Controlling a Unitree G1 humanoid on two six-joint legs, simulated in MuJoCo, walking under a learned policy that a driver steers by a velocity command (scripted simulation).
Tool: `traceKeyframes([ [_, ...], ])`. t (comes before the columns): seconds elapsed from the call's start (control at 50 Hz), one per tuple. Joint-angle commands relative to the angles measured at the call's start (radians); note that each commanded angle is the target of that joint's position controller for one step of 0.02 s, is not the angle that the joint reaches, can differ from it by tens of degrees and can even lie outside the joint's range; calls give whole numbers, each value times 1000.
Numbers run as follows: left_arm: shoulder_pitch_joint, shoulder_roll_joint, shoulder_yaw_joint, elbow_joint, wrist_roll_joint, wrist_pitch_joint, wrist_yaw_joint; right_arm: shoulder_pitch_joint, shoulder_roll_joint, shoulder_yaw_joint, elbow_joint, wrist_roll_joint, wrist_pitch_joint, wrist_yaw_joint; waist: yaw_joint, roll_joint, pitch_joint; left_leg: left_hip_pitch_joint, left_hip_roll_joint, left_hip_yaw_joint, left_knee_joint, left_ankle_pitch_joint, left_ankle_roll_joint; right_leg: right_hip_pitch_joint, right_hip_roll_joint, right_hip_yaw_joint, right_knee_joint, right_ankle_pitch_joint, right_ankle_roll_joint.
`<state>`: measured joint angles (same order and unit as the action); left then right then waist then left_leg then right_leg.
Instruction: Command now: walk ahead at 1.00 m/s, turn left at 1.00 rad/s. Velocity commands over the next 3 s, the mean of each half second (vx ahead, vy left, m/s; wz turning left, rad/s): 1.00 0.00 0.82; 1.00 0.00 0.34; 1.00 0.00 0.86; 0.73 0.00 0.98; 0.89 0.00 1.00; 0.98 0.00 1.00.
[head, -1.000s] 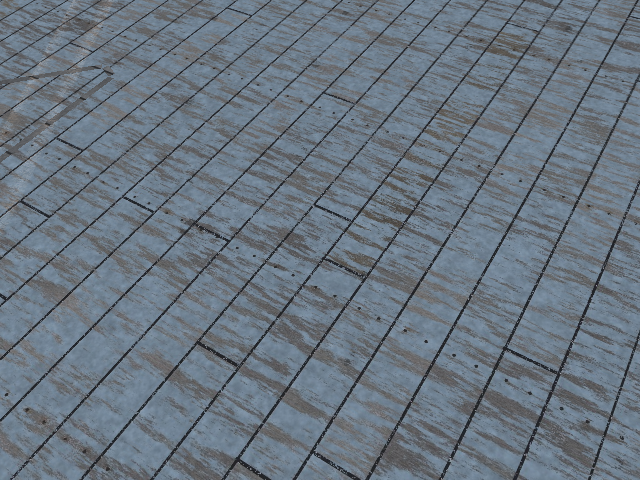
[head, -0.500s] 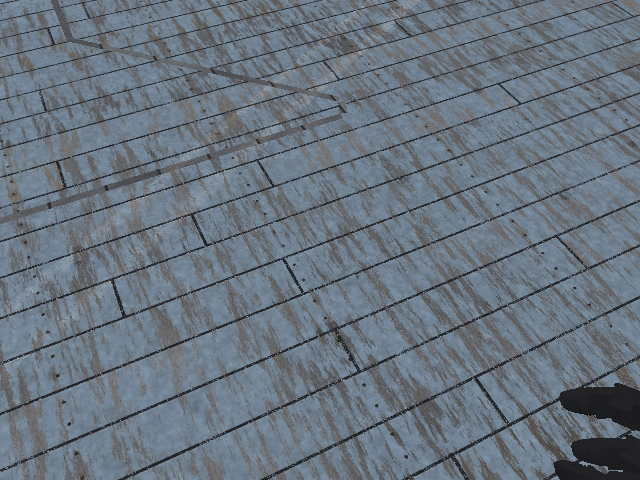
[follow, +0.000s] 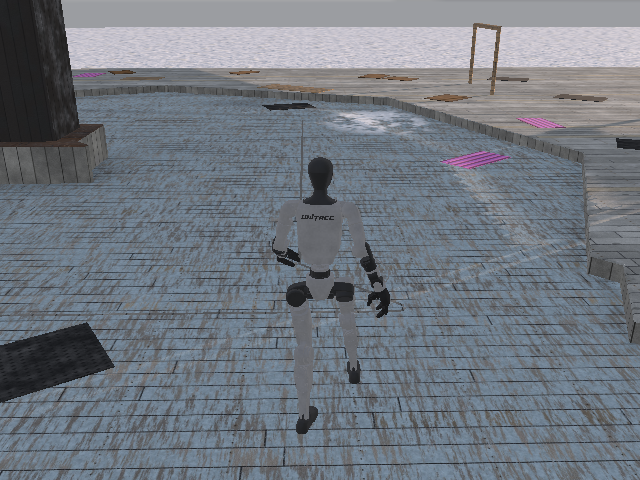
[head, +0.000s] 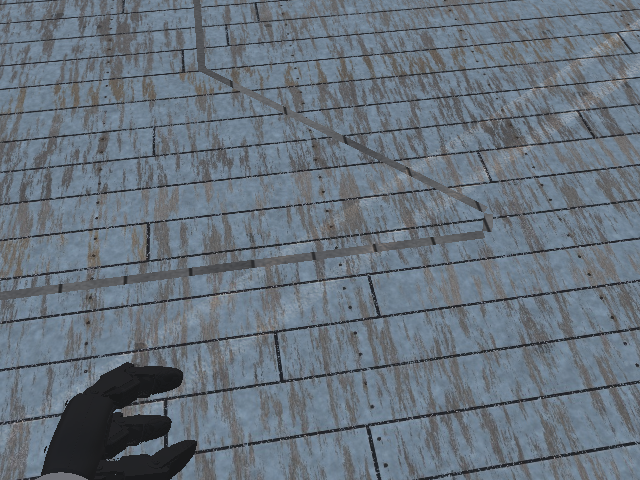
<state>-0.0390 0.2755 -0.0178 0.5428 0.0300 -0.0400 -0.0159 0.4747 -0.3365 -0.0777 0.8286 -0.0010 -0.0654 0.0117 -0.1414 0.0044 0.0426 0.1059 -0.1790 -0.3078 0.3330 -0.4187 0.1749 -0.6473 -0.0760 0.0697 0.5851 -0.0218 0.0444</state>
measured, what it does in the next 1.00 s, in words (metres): walks ahead, turning left: right foot, then left foot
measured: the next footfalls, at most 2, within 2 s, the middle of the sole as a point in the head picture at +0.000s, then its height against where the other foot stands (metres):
right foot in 0.04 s outside the picture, level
left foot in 0.48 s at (223, 421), level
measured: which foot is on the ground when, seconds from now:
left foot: down 0.00-0.04, up 0.06-0.46, down 0.48-0.92, up 0.94-1.00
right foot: up 0.00-0.02, down 0.04-0.46, up 0.48-0.88, down 0.90-1.00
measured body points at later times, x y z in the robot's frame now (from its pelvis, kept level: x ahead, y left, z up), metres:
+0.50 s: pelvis +0.45 +0.05 -0.02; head +0.48 +0.07 +0.43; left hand +0.25 +0.24 -0.15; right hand +0.78 -0.03 -0.08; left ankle +0.55 +0.13 -0.73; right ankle +0.23 -0.18 -0.66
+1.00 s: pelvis +0.91 +0.24 -0.01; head +0.93 +0.26 +0.44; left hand +0.91 +0.55 -0.11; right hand +1.06 +0.00 -0.13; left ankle +0.66 +0.20 -0.60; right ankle +1.03 +0.20 -0.72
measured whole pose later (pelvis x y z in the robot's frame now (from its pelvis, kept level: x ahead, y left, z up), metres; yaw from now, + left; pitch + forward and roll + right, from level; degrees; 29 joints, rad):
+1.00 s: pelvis +0.91 +0.24 -0.01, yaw +35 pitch +1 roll -2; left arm 0.13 0.28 0.02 0.71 0.06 -0.06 0.00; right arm 0.39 -0.29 -0.03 0.93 0.00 -0.08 -0.01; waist -0.05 0.01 0.05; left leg -0.17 -0.07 -0.08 1.23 -0.30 0.14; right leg -0.44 -0.01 -0.12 0.63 -0.20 -0.03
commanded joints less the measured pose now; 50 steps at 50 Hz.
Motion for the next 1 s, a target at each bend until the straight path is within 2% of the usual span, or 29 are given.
traceKeyframes([
  [0.02, 304, 197, 83, 25, -9, -16, 31, -131, -232, -55, -73, -5, -15, -2, 258, 5, -177, -298, 149, -102, 336, 930, -4, 666, 93, -58, -37, -109, -31],
  [0.04, 526, 254, 110, 73, 1, -19, 53, -177, -191, -44, -87, -12, -27, 2, 368, -9, -276, -438, 105, -58, 618, 813, -25, 914, 5, 0, 4, -257, -50],
  [0.06, 655, 316, 126, 102, 41, -25, 67, -172, -5, 3, -131, -4, -36, -5, 354, -268, -371, -696, 9, 45, 971, -40, -34, 1131, -289, 349, -86, -594, -84],
  [0.08, 512, 340, 137, 81, 39, -22, 52, -78, -24, 21, -174, 24, -30, -11, 226, -468, -449, -855, 26, 125, 1114, -58, -41, 1101, -426, 865, -314, -757, -159],
  [0.1, 366, 211, 118, 49, 31, -15, 45, -159, -91, 13, -134, -12, -9, -16, 219, -241, -260, -890, 121, 158, 1125, 69, -40, 920, -358, 739, -345, -874, -165],
  [0.14, 332, 122, 96, 86, 29, -12, 35, -260, -89, 9, -135, -36, 16, 15, 204, -33, -87, -856, 195, 206, 1047, 148, -57, 697, -264, 390, -327, -544, -143],
  [0.22, 427, 69, 79, 208, -6, -50, 10, -360, 14, 42, -218, -39, 59, 58, 158, -75, 6, -909, 266, 221, 1006, 177, -62, 586, -229, 71, -376, -177, -103],
  [0.3, 408, 96, 78, 237, 0, -77, 5, -480, 16, 61, -294, -35, 58, 75, 120, -86, 58, -872, 254, 268, 782, 340, -61, 509, -176, -183, -447, 125, -93],
  [0.34, 444, 113, 79, 265, 1, -80, 7, -562, 11, 71, -309, -42, 51, 88, 135, -33, 124, -794, 222, 362, 568, 382, -39, 498, -154, -267, -515, 237, -93],
  [0.38, 517, 143, 80, 295, -2, -72, 12, -590, 22, 78, -292, -45, 42, 87, 153, -30, 120, -662, 140, 454, 452, 388, 2, 554, -143, -317, -531, 550, -102],
  [0.4, 519, 191, 84, 291, -2, -71, 17, -554, 23, 77, -280, -40, 39, 82, 124, -83, 81, -593, 118, 451, 440, 367, 14, 593, -173, -323, -455, 817, -99],
  [0.44, 501, 267, 98, 295, -4, -48, 29, -358, -44, 53, -215, -53, 30, 56, 1, -141, -37, -400, 55, 444, 392, 238, 46, 681, -213, -319, -157, 1130, -116],
  [0.46, 461, 272, 97, 283, -4, -34, 33, -148, -88, 29, -139, -50, 26, 41, -90, -152, -137, -174, 46, 402, 322, 237, 68, 630, -207, -312, 84, 1080, -123],
  [0.48, 438, 257, 95, 269, 0, -27, 36, 2, -152, -5, -84, -52, 31, 21, -150, -109, -212, 81, 97, 307, 251, 193, 84, 455, -152, -318, 424, 769, -114],
  [0.5, 550, 83, 63, 219, 3, -28, 7, -91, -252, -29, -98, -64, 39, -2, 52, 198, -283, 360, 399, -121, 269, 142, 137, 53, 3, -273, 836, -488, -71],
  [0.52, 486, 148, 68, 159, -24, -38, 14, -51, -254, -34, -132, -44, 43, -8, 10, 111, -450, 413, 491, -443, 105, 95, 202, -76, 54, -82, 994, -479, -88],
  [0.54, 365, 164, 73, 139, -34, -47, 16, -57, -219, -34, -95, -34, 35, -17, 7, 24, -287, 300, 448, -343, 15, 154, 168, -157, 14, -41, 953, -354, -95],
  [0.56, 359, 139, 63, 142, -35, -51, 15, -89, -177, -26, -69, -26, 21, -22, 58, -8, -124, 121, 426, -234, -27, 225, 149, -154, -19, -51, 855, -303, -93],
  [0.58, 348, 121, 59, 165, -18, -41, 12, -138, -128, -14, -56, -28, 8, -22, 108, -70, -44, -30, 361, -122, -51, 276, 99, -90, -49, -41, 776, -296, -92],
  [0.6, 410, 106, 54, 167, -7, -23, 4, -159, -98, -2, -59, -27, -4, -27, 161, -21, -42, -134, 358, -87, -74, 322, 110, -11, -63, -35, 728, -288, -80],
  [0.64, 393, 81, 50, 176, 13, 3, -11, -146, -25, 20, -33, -8, -26, -25, 189, -7, 0, -254, 305, -11, -136, 320, 106, 32, -93, -34, 625, -321, -52],
  [0.74, 105, 38, 23, 75, 2, -8, -36, -106, -52, 15, -1, 3, -61, -3, 144, 10, 111, -374, 210, 183, -273, 543, 69, 76, -67, -129, 182, 41, -51],
  [0.8, 32, 53, 24, 56, -11, -17, -39, -29, -86, 12, 41, 18, -75, -4, 112, -7, 98, -281, 264, 163, -342, 748, 45, 212, 0, -157, 28, 242, -97],
  [0.86, 128, 130, 51, 71, 7, -16, -12, -19, -172, -4, 62, -3, -56, -20, 179, 29, -36, -60, 301, 155, -75, 1293, 12, 345, 107, -162, 4, 29, -126],
  [0.9, 496, 199, 86, 170, 2, -15, 27, -89, -205, -11, 63, -33, -35, -28, 381, 43, -211, -190, 273, 159, 402, 1200, -10, 739, 78, -111, -6, -123, -140],
  [0.92, 670, 284, 113, 199, 25, -16, 51, -81, -92, 15, 39, -43, -41, -28, 412, -67, -332, -375, 197, 191, 794, 768, -14, 955, -143, 117, 26, -420, -149],
  [0.94, 593, 342, 129, 197, 44, -20, 33, 84, 34, 45, -4, 36, -47, -14, 248, -444, -501, -685, 38, 193, 1149, -18, -51, 1137, -415, 728, -234, -659, -275],
  [0.96, 465, 227, 119, 160, 29, -17, 19, -44, -74, 33, 6, 6, -39, -28, 257, -186, -358, -783, 127, 175, 1167, 83, -29, 1002, -352, 706, -320, -747, -241],
  [1.0, 371, 114, 94, 188, 29, -29, 13, -173, -66, 30, -10, -6, -20, -14, 219, 27, -103, -778, 219, 209, 1077, 185, -33, 710, -288, 373, -336, -463, -210],
])
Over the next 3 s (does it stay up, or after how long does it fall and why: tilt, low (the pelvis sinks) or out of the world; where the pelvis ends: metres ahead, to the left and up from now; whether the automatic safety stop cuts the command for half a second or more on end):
stays up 1.12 1.72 0.00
